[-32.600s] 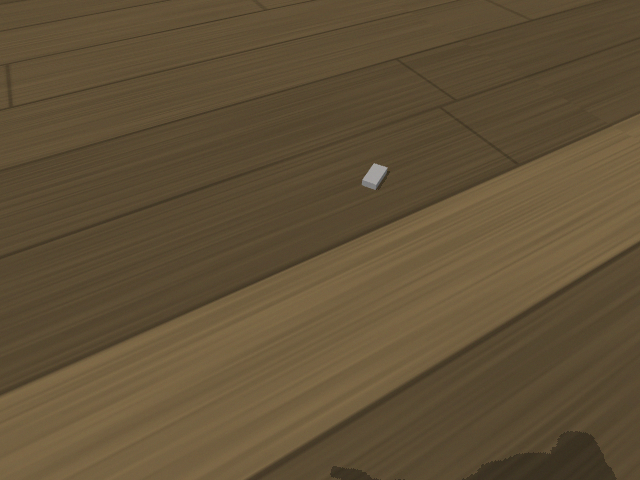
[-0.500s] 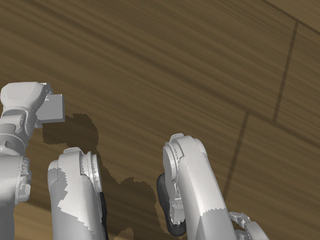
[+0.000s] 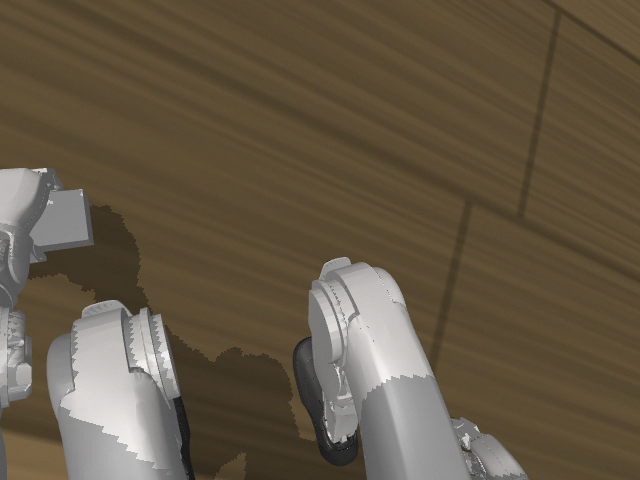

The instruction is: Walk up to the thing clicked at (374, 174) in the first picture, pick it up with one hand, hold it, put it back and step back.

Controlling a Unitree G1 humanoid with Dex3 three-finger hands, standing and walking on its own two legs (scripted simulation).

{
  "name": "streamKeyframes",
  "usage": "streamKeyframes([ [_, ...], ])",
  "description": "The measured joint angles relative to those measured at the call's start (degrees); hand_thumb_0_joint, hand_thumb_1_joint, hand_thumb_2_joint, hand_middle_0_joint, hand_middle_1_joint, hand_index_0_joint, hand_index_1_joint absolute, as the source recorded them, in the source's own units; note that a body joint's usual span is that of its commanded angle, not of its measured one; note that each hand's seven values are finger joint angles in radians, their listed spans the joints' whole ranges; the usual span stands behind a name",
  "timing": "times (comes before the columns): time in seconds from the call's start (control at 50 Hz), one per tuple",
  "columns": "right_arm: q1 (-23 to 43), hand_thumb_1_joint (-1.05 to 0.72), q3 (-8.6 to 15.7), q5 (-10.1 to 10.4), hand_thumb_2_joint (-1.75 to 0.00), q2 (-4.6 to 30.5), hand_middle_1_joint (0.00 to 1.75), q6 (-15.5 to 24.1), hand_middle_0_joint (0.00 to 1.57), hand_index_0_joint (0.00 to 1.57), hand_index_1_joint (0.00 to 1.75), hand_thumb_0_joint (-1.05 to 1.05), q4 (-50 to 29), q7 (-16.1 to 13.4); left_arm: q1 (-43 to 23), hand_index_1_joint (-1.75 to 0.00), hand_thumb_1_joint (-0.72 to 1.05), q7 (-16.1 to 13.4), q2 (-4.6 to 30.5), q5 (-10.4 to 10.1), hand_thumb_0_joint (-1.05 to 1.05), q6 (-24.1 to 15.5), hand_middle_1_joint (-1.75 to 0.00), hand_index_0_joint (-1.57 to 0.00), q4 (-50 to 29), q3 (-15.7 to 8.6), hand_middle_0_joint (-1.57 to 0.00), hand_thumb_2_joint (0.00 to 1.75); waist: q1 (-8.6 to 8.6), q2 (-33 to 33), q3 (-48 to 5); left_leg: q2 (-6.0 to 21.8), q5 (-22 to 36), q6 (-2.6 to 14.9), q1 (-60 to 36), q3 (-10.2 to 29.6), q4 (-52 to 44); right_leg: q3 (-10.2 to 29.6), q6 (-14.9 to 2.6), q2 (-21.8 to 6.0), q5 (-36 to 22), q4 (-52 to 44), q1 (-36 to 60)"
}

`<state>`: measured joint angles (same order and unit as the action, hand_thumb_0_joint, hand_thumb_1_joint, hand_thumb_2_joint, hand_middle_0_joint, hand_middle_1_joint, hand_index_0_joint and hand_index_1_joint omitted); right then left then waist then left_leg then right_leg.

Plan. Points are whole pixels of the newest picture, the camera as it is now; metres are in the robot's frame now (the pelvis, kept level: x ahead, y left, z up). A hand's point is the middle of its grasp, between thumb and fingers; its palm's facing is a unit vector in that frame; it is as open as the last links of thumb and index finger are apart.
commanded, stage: rest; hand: left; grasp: from above
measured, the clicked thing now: (28, 224) +0.43 +0.29 -0.25
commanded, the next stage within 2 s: open in 0.74 s
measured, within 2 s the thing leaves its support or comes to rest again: rests again in 0.42 s
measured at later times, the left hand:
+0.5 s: hand (33, 230) +0.42 +0.29 -0.25, palm faces -0.47 -0.11 -0.87, open 9.7 cm
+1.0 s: hand (33, 233) +0.42 +0.29 -0.25, palm faces -0.47 -0.09 -0.88, open 9.7 cm
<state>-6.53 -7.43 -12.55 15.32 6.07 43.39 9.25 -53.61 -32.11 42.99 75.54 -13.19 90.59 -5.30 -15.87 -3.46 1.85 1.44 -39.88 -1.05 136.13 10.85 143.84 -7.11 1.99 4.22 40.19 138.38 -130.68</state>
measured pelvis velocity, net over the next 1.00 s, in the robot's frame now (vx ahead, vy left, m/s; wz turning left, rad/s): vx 0.00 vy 0.01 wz -0.07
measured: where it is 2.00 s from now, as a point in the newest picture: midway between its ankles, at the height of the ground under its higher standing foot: (255, 445)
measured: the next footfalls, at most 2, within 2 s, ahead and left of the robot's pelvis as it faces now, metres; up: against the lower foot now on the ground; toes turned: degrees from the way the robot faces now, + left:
none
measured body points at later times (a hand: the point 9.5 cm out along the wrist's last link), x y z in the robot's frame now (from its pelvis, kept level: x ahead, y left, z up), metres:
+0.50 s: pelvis +0.00 +0.00 -0.01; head +0.27 +0.11 +0.34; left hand +0.44 +0.29 -0.20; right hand +0.06 -0.26 -0.09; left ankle +0.07 +0.13 -0.27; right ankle +0.10 -0.11 -0.27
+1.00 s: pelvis +0.00 +0.01 -0.01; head +0.26 +0.12 +0.34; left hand +0.44 +0.29 -0.20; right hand +0.05 -0.25 -0.08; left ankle +0.07 +0.13 -0.27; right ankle +0.10 -0.11 -0.27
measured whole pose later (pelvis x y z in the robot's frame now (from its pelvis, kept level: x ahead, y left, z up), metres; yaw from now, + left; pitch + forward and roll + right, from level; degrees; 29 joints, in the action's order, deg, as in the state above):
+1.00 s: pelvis +0.00 +0.01 -0.01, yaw -4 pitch +26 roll -13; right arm -3.2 -15.3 -16.8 17.7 13.3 41.9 15.0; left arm -55.8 -39.6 51.1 74.3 -14.2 101.4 -3.6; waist -19.5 -7.2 7.8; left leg 1.8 -40.9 -0.5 134.7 14.9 147.6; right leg -10.3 3.3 5.7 39.3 138.6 -127.9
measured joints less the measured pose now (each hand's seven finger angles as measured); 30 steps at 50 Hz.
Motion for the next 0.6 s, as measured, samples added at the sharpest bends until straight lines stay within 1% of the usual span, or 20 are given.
streamKeyframes([
  [0.12, 0.8, -0.90, -1.3, -0.8, -0.89, 0.0, 0.30, 1.1, 0.20, 0.21, 0.30, 0.00, -0.2, 1.0, -0.7, -0.41, 0.07, -0.8, 1.3, -0.4, 0.02, -0.1, -0.43, -0.77, 2.3, -0.3, -0.75, 0.39, -0.69, -0.4, 1.3, 0.1, -0.5, -0.01, 0.1, 0.7, 1.1, -0.6, 0.14, 0.3, 0.1, 0.6, 0.0],
  [0.16, 0.9, -0.90, -1.7, -1.0, -0.89, 0.1, 0.30, 1.5, 0.20, 0.21, 0.30, 0.00, -0.4, 1.2, -0.5, -0.41, 0.07, -1.1, 1.7, -0.4, 0.02, -0.3, -0.43, -0.77, 2.3, -1.3, -0.75, 0.39, -0.88, -0.5, 1.8, 0.1, -0.6, -0.02, 0.2, 1.0, 1.4, -0.8, 0.20, 0.3, 0.2, 0.6, 0.1],
  [0.22, 1.2, -0.90, -2.1, -1.5, -0.89, 0.2, 0.30, 2.0, 0.20, 0.21, 0.30, 0.00, -0.7, 1.6, -0.4, -0.41, 0.07, -1.9, 2.5, 0.0, 0.02, -0.7, -0.42, -0.77, 2.7, -1.9, -0.75, 0.39, -1.24, -0.9, 2.4, 0.0, -0.8, -0.07, 0.1, 1.3, 1.8, -1.0, 0.23, 0.4, 0.3, 0.8, 0.3],
  [0.28, 1.5, -0.90, -2.7, -2.0, -0.89, 0.5, 0.30, 2.4, 0.20, 0.21, 0.30, 0.00, -0.8, 2.1, -0.7, -0.41, 0.07, -2.5, 3.2, 0.2, 0.02, -0.9, -0.42, -0.77, 4.0, -1.7, -0.75, 0.39, -1.62, -1.4, 2.8, 0.0, -1.1, -0.11, -0.1, 1.7, 2.2, -1.3, 0.26, 0.5, 0.3, 1.0, 0.4],
  [0.36, 1.9, -0.90, -3.1, -2.6, -0.89, 1.0, 0.30, 3.1, 0.20, 0.21, 0.30, 0.00, -1.1, 2.6, -0.5, -0.40, 0.06, -3.6, 4.5, 0.9, 0.02, -1.3, -0.42, -0.77, 4.8, -3.2, -0.76, 0.39, -2.09, -1.9, 3.6, 0.0, -1.2, -0.16, -0.1, 2.3, 2.8, -1.8, 0.32, 0.6, 0.4, 1.2, 0.7],
  [0.46, 2.0, -0.90, -3.5, -3.3, -0.89, 1.6, 0.30, 4.0, 0.20, 0.21, 0.30, 0.00, -0.8, 3.4, -0.7, -0.40, 0.06, -4.5, 5.7, 0.8, 0.02, -1.1, -0.42, -0.78, 5.8, -2.5, -0.76, 0.39, -2.54, -2.5, 4.3, -0.1, -1.4, -0.14, -0.2, 2.7, 3.4, -2.1, 0.46, 0.7, 0.4, 1.5, 0.9],
  [0.6, 2.3, -0.90, -4.4, -3.9, -0.89, 2.1, 0.30, 5.1, 0.20, 0.21, 0.30, 0.00, -0.3, 4.6, -1.2, -0.40, 0.05, -5.9, 6.3, 0.3, 0.02, -1.2, -0.41, -0.79, 7.6, -1.6, -0.77, 0.40, -2.76, -2.6, 4.6, 0.1, -1.8, 0.01, -0.6, 3.2, 3.6, -2.4, 0.69, 0.9, 0.5, 1.2, 1.5],
])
